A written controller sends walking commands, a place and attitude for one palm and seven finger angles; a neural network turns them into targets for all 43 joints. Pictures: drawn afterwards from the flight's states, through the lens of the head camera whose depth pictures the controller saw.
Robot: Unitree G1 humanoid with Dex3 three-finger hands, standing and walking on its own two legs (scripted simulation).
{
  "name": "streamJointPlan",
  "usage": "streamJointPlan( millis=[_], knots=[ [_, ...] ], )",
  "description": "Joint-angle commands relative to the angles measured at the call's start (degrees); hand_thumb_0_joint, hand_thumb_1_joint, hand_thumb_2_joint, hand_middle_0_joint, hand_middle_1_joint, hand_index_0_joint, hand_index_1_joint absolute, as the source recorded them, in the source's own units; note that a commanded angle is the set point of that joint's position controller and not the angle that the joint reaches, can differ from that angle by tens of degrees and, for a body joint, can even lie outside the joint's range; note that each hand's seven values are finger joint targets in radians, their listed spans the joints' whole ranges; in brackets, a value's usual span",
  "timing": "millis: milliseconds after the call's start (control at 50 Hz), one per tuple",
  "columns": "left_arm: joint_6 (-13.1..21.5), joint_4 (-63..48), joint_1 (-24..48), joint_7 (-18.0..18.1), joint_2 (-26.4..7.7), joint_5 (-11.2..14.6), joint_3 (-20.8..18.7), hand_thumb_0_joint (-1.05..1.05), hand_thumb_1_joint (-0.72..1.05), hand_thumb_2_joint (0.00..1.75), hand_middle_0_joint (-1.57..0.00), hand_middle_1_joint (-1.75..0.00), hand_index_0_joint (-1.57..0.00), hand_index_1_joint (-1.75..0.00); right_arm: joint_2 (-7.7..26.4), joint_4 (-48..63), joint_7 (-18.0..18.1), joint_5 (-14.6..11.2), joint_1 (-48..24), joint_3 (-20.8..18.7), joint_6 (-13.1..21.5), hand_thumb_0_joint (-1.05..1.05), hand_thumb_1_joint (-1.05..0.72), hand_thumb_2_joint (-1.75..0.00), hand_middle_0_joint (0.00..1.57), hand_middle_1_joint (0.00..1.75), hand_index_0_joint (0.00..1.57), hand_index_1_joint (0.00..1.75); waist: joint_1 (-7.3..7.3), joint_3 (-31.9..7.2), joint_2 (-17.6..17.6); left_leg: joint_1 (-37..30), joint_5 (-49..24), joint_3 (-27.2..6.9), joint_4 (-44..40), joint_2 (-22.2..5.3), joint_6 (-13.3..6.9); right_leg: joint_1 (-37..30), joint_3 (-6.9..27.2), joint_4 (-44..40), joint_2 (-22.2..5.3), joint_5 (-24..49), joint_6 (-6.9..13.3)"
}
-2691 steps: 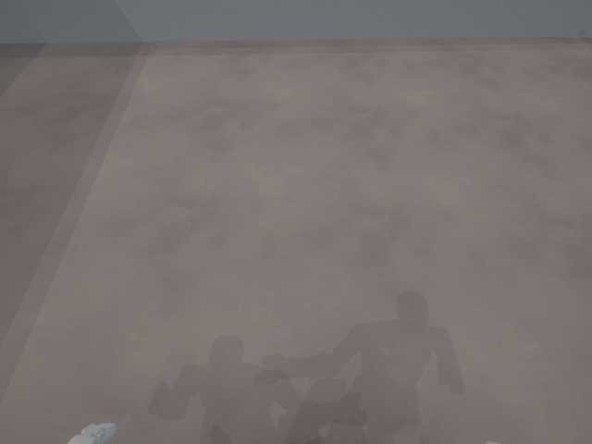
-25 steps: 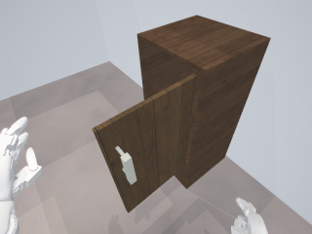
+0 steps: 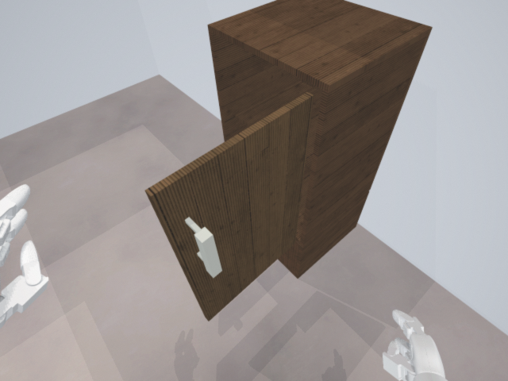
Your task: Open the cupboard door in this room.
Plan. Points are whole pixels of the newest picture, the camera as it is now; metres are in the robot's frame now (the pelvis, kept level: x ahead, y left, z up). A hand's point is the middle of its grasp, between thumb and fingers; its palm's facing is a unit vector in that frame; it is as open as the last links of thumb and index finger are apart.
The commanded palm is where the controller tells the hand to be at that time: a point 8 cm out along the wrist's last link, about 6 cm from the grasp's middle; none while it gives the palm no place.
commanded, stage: step back with the hand held close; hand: left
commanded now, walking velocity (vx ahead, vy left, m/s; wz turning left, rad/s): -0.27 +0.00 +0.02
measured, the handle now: (202, 247) +0.36 +0.14 -0.05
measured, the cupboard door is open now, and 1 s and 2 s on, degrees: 92 92 92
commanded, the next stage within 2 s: stop stepping back and stand still in 0.80 s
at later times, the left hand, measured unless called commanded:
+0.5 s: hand out of the picture +0.09 +0.29 +0.16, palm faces +0.46 -0.72 -0.51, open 7.4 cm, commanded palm +0.03 +0.32 +0.17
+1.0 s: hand out of the picture +0.05 +0.26 +0.16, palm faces +0.35 -0.81 -0.47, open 7.4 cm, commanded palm -0.02 +0.31 +0.17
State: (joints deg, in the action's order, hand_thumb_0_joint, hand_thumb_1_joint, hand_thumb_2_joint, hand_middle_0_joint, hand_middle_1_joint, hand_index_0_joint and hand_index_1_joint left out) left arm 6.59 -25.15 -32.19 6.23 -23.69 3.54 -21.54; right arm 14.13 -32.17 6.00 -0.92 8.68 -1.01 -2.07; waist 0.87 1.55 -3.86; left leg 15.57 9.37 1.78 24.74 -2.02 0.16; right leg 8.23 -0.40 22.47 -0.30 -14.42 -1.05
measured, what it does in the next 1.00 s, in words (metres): walks backwards: right foot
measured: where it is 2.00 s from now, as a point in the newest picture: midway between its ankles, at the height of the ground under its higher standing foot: outside the picture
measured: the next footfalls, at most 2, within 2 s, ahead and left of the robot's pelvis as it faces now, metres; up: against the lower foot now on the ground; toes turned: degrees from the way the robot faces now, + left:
right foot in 0.84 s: -0.19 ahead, -0.07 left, +0.00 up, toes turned +2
left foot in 1.60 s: -0.11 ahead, +0.15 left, +0.00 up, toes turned +1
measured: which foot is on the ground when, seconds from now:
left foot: down 0.00-1.00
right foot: down 0.00-0.62, up 0.64-0.82, down 0.84-1.00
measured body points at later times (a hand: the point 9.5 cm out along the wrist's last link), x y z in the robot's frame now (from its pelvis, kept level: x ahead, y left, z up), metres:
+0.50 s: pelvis -0.08 +0.01 -0.01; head -0.05 +0.01 +0.43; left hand +0.06 +0.32 +0.19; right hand +0.11 -0.21 -0.10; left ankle +0.03 +0.12 -0.74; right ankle -0.06 -0.12 -0.74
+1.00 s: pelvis -0.16 +0.01 -0.02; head -0.14 +0.02 +0.43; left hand +0.02 +0.30 +0.18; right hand +0.02 -0.22 -0.10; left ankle -0.01 +0.11 -0.74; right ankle -0.24 -0.11 -0.74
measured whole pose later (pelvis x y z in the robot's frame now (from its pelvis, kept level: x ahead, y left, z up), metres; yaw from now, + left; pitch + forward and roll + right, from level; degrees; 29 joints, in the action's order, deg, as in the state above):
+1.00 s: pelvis -0.16 +0.01 -0.02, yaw +0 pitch +1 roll -3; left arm 12.4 -30.9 -30.9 7.1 -26.6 3.7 -22.6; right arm 11.0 -36.1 4.4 -0.1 8.8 0.1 3.2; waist -0.2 1.0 -1.6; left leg 27.4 0.4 1.0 27.5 -2.7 -1.6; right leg 6.2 1.4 27.7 4.7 -22.0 0.6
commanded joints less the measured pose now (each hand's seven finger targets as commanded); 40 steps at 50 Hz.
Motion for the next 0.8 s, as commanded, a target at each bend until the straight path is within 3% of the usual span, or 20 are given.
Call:
streamJointPlan(
  millis=[0,100,180,240,300,360,400,440,480,520,540,560,580,600,620,640,660,740,760,780],
  knots=[
    [4.5,-13.4,0.6,2.3,-11.4,0.5,-9.5,0.00,0.90,0.90,-0.20,-0.30,-0.20,-0.30,5.8,10.1,0.5,0.1,-5.2,-1.9,2.7,0.00,-0.90,-0.90,0.20,0.30,0.20,0.30,-0.28,-10.8,-0.1,-9.3,-16.3,-0.5,-1.1,-1.7,-1.7,3.2,-0.9,-0.7,-0.7,18.4,-0.5],
    [5.3,-12.3,-0.1,3.0,-10.8,0.5,-9.5,0.00,0.90,0.90,-0.20,-0.30,-0.20,-0.30,6.0,9.8,0.3,-0.1,-4.9,-2.1,3.3,0.00,-0.90,-0.90,0.20,0.30,0.20,0.30,-0.90,-7.3,1.4,-2.6,-0.7,-1.5,-3.0,-1.7,-1.5,4.5,0.3,-2.2,-0.8,9.1,-0.1],
    [6.5,-12.6,0.5,3.4,-10.4,0.1,-9.2,0.00,0.90,0.90,-0.20,-0.30,-0.20,-0.30,6.3,9.8,0.3,0.0,-4.6,-1.9,4.2,0.00,-0.90,-0.90,0.20,0.30,0.20,0.30,-1.17,-4.6,0.0,2.9,9.9,-3.2,-5.0,-1.9,-1.7,5.0,0.8,-2.8,-0.3,-0.1,0.1],
    [7.8,-14.6,1.3,3.7,-10.5,-0.7,-9.7,0.00,0.90,0.90,-0.20,-0.30,-0.20,-0.30,6.9,9.8,0.4,0.2,-4.3,-1.9,5.5,0.00,-0.90,-0.90,0.20,0.30,0.20,0.30,-1.07,-4.2,-4.3,9.0,19.2,-6.9,-9.4,-4.0,-2.8,1.6,-0.3,1.5,2.1,-4.1,-0.2],
    [8.5,-15.6,0.9,3.6,-10.3,-1.7,-11.6,0.00,0.90,0.90,-0.20,-0.30,-0.20,-0.30,7.1,10.2,0.3,0.3,-4.7,-2.2,6.9,0.00,-0.90,-0.90,0.20,0.30,0.20,0.30,0.00,-6.3,-9.3,21.4,30.0,-12.1,-15.4,-7.7,-5.4,-10.0,-1.1,13.1,5.2,-0.1,-0.5],
    [9.1,-15.9,-0.9,3.1,-11.2,-1.7,-13.3,0.00,0.90,0.90,-0.20,-0.30,-0.20,-0.30,6.8,9.8,-0.2,0.9,-4.4,-2.5,8.2,0.00,-0.90,-0.90,0.20,0.30,0.20,0.30,-0.02,-6.6,-8.7,24.8,30.1,-11.9,-12.2,-7.4,-6.0,-10.8,1.0,12.8,5.0,0.2,0.4],
    [9.5,-17.4,-1.7,3.2,-11.2,-0.3,-12.0,0.00,0.90,0.90,-0.20,-0.30,-0.20,-0.30,5.3,8.7,-0.8,0.7,-3.4,-2.2,8.8,0.00,-0.90,-0.90,0.20,0.30,0.20,0.30,-0.78,-7.5,0.0,10.9,16.7,-5.4,-2.0,-1.7,-2.3,2.7,6.0,1.5,0.4,0.0,2.6],
    [9.3,-17.6,0.0,3.7,-10.6,0.2,-10.1,0.00,0.90,0.90,-0.20,-0.30,-0.20,-0.30,5.4,6.4,-0.9,0.5,-2.0,-2.8,8.7,0.00,-0.90,-0.90,0.20,0.30,0.20,0.30,-1.50,-8.6,9.3,-3.1,9.0,-1.1,13.7,2.3,0.4,18.4,12.8,-7.3,-7.0,-4.8,5.4],
    [8.3,-16.1,2.6,4.6,-9.9,-0.4,-8.4,0.00,0.90,0.90,-0.20,-0.30,-0.20,-0.30,4.4,4.6,-0.8,1.1,-2.0,-2.6,8.1,0.00,-0.90,-0.90,0.20,0.30,0.20,0.30,-2.31,-7.6,10.5,-5.5,6.0,-1.1,18.0,2.7,0.7,21.7,13.3,-7.2,-10.3,3.9,6.8],
    [7.8,-15.6,6.4,4.6,-10.8,-0.8,-8.0,0.00,0.90,0.90,-0.20,-0.30,-0.20,-0.30,4.7,4.8,-0.1,1.0,-3.3,-2.1,7.9,0.00,-0.90,-0.90,0.20,0.30,0.20,0.30,-2.39,-5.0,8.5,-4.9,1.7,-1.9,8.1,1.7,0.4,19.2,8.4,-3.3,-6.3,9.5,3.9],
    [8.0,-15.3,7.7,4.5,-11.5,-0.9,-8.5,0.00,0.90,0.90,-0.20,-0.30,-0.20,-0.30,5.5,5.1,0.3,0.9,-3.9,-2.1,7.8,0.00,-0.90,-0.90,0.20,0.30,0.20,0.30,-1.94,-3.7,4.7,-4.2,-2.2,-3.9,2.4,-0.6,-0.5,18.1,6.0,-0.9,-2.3,8.1,1.6],
    [8.5,-15.9,9.3,4.3,-12.8,-1.0,-9.0,0.00,0.90,0.90,-0.20,-0.30,-0.20,-0.30,6.4,5.5,0.8,0.8,-5.1,-2.3,7.9,0.00,-0.90,-0.90,0.20,0.30,0.20,0.30,-1.60,-3.2,-0.3,-1.6,-0.5,-7.5,-3.4,-4.0,-1.4,15.2,3.5,1.4,1.3,3.6,0.0],
    [9.1,-14.4,6.9,4.1,-12.3,-1.1,-10.3,0.00,0.90,0.90,-0.20,-0.30,-0.20,-0.30,6.3,5.8,0.8,0.7,-5.0,-2.1,8.1,0.00,-0.90,-0.90,0.20,0.30,0.20,0.30,-1.05,-6.1,-6.0,4.9,11.2,-12.0,-10.6,-8.5,-3.1,6.6,1.4,8.9,4.0,-2.2,-0.4],
    [9.2,-14.5,6.4,3.8,-10.5,-1.3,-10.2,0.00,0.90,0.90,-0.20,-0.30,-0.20,-0.30,7.0,6.7,0.6,1.2,-5.3,-2.2,8.4,0.00,-0.90,-0.90,0.20,0.30,0.20,0.30,-0.69,-6.5,-12.8,16.1,25.4,-19.4,-18.3,-12.8,-6.0,-2.2,0.8,19.2,6.9,-4.5,-0.5],
    [9.1,-14.3,6.7,3.6,-10.1,-1.6,-11.0,0.00,0.90,0.90,-0.20,-0.30,-0.20,-0.30,6.5,6.6,0.4,1.7,-5.6,-2.5,8.8,0.00,-0.90,-0.90,0.20,0.30,0.20,0.30,-0.34,-6.5,-13.0,21.7,32.3,-23.3,-21.6,-16.0,-8.3,-4.7,2.0,27.8,7.1,-6.3,-0.1],
    [8.9,-14.6,6.5,3.4,-10.2,-1.7,-11.1,0.00,0.90,0.90,-0.20,-0.30,-0.20,-0.30,5.8,6.4,-0.2,2.1,-5.4,-2.7,9.0,0.00,-0.90,-0.90,0.20,0.30,0.20,0.30,-0.15,-6.5,-9.3,22.3,30.7,-23.1,-20.3,-16.6,-9.4,-3.7,2.9,31.0,6.8,-7.9,0.5],
    [9.2,-15.1,5.4,3.2,-11.0,-1.5,-11.8,0.00,0.90,0.90,-0.20,-0.30,-0.20,-0.30,5.7,6.6,-0.7,1.9,-6.2,-3.0,9.2,0.00,-0.90,-0.90,0.20,0.30,0.20,0.30,0.35,-8.0,-6.4,19.6,25.9,-20.3,-16.8,-15.8,-9.6,-2.0,3.3,29.7,6.3,-8.7,1.0],
    [8.9,-19.1,0.4,2.9,-9.1,0.8,-8.9,0.00,0.90,0.90,-0.20,-0.30,-0.20,-0.30,4.8,5.5,-2.9,1.9,-4.6,-2.6,10.0,0.00,-0.90,-0.90,0.20,0.30,0.20,0.30,-0.02,-11.9,-10.5,5.8,15.7,-11.8,-14.7,-11.1,-3.9,2.8,-0.9,12.9,5.3,-14.7,3.0],
    [9.3,-19.3,-0.4,2.9,-10.1,1.0,-9.6,0.00,0.90,0.90,-0.20,-0.30,-0.20,-0.30,4.7,5.1,-2.8,2.3,-4.3,-2.6,10.0,0.00,-0.90,-0.90,0.20,0.30,0.20,0.30,-0.05,-11.9,-10.6,2.5,11.4,-10.1,-12.2,-10.6,-2.9,3.6,-0.1,5.3,4.1,-11.5,3.4],
    [9.9,-19.8,1.1,2.6,-9.9,1.2,-8.4,0.00,0.90,0.90,-0.20,-0.30,-0.20,-0.30,4.2,4.5,-3.0,2.2,-3.7,-2.1,9.7,0.00,-0.90,-0.90,0.20,0.30,0.20,0.30,-0.68,-11.6,-7.2,0.2,5.5,-8.8,-8.1,-9.1,-1.5,4.4,2.5,-2.5,1.7,-7.7,4.1]
  ],
)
